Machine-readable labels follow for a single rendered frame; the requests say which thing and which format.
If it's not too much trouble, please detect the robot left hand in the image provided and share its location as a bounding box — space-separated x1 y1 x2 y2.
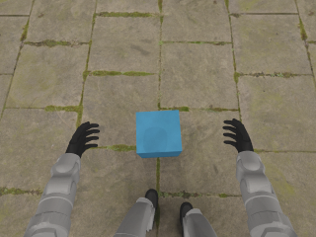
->
65 121 100 158

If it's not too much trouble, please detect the carton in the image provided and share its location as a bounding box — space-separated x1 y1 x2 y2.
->
135 110 183 158

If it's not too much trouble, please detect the robot right foot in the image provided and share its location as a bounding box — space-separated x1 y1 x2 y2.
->
180 201 193 237

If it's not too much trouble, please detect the right robot forearm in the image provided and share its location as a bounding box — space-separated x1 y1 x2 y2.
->
235 150 298 237

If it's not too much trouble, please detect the robot right hand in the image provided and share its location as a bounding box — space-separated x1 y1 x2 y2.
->
223 118 254 153

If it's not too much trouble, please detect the left robot forearm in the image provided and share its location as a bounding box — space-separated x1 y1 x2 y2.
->
23 153 81 237

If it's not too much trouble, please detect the robot right thigh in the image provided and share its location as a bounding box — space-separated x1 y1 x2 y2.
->
183 213 217 237

